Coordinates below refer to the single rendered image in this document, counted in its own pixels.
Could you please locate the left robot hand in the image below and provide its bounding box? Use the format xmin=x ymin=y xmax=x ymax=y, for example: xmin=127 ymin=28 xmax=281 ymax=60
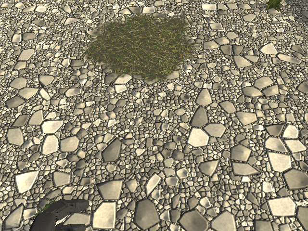
xmin=29 ymin=198 xmax=90 ymax=231

